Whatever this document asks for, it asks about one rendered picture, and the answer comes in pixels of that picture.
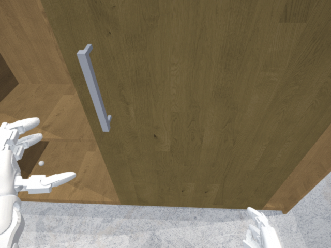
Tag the handle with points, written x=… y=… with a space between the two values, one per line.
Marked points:
x=88 y=71

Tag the left robot forearm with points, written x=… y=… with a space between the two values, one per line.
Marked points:
x=11 y=221

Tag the wardrobe door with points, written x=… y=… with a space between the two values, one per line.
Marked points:
x=213 y=102
x=315 y=156

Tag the right robot hand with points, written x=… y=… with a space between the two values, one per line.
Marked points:
x=266 y=237

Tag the left robot hand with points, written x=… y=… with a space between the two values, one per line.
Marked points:
x=12 y=149

